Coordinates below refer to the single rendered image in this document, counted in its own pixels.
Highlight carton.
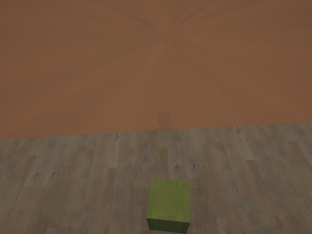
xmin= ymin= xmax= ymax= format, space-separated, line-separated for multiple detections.
xmin=146 ymin=178 xmax=191 ymax=234

